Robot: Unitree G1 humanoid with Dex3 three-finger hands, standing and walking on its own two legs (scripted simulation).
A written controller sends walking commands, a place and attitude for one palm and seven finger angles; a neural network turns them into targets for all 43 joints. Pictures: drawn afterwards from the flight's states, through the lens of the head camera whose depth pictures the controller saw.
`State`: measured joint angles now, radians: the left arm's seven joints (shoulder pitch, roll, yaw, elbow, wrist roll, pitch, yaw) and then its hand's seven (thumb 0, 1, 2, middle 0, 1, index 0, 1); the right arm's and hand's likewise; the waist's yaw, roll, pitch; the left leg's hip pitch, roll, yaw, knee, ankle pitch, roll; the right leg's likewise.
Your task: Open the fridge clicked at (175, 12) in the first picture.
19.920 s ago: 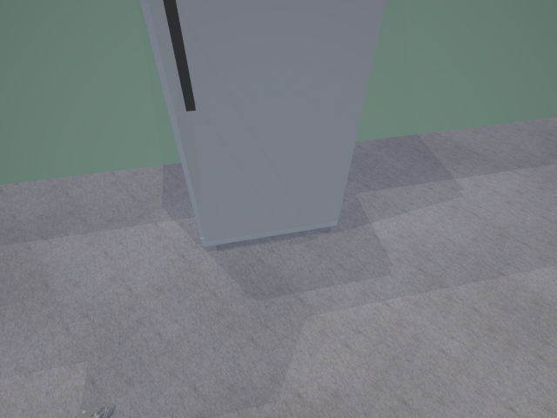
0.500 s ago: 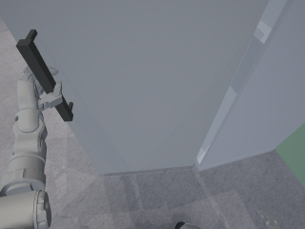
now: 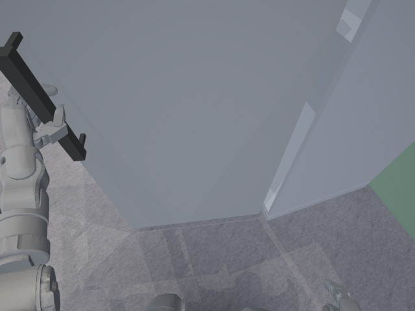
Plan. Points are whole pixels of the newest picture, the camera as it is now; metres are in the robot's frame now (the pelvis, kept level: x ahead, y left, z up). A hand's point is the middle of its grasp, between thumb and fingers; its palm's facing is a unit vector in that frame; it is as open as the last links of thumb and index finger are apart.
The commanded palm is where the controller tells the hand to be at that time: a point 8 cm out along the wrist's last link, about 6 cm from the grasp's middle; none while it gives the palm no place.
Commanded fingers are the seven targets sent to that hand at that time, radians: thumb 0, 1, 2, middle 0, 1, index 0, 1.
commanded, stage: stop walking and hold the door back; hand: left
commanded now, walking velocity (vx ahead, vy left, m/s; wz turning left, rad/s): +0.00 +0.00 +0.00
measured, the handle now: (53, 107) +0.46 +0.31 +0.12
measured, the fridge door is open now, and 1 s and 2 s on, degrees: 78 76 76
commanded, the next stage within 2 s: loosen the grip on the handle in 0.08 s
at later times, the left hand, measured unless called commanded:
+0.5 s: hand (56, 121) +0.43 +0.30 +0.12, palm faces +0.39 -0.90 -0.22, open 10.9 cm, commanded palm +0.37 +0.32 +0.12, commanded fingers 0.00 -0.55 0.20 -0.36 -1.28 -0.36 -1.28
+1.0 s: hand (41, 121) +0.43 +0.33 +0.11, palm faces +0.48 -0.85 -0.22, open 14.6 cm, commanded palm +0.39 +0.36 +0.12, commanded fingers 0.00 -0.55 0.20 -0.25 -1.15 -0.25 -1.15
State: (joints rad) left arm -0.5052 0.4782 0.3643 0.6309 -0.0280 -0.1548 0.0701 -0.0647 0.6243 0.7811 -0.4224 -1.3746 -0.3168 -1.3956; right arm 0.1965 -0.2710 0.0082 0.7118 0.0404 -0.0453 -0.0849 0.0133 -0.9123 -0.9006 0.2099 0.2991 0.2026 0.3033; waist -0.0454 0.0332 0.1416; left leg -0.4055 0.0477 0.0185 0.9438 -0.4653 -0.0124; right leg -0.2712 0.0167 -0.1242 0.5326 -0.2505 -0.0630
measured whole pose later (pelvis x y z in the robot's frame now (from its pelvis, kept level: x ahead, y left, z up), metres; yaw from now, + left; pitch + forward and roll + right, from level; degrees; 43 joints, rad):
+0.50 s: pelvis +0.00 +0.04 +0.00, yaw -2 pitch +4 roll -1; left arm -0.53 0.41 0.35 0.65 0.03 -0.16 0.11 -0.02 -0.10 0.43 -0.42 -1.36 -0.40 -1.36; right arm 0.33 -0.24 0.01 0.72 -0.02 -0.10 -0.01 0.01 -0.90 -0.90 0.21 0.30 0.20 0.30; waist -0.04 -0.01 0.00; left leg -0.43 0.01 0.08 0.61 -0.27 0.04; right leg -0.41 -0.03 -0.07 0.59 -0.26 0.00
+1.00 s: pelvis +0.03 +0.02 +0.00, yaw -1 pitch +5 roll -1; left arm -0.47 0.46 0.44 0.64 -0.01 -0.10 0.09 -0.02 -0.55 0.20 -0.26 -1.16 -0.26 -1.15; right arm 0.26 -0.26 -0.01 0.75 -0.02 -0.08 -0.07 0.01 -0.90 -0.90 0.21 0.30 0.20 0.30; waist -0.02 0.00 -0.01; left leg -0.40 0.03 0.06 0.61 -0.30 0.01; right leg -0.37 0.00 -0.09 0.58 -0.30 -0.02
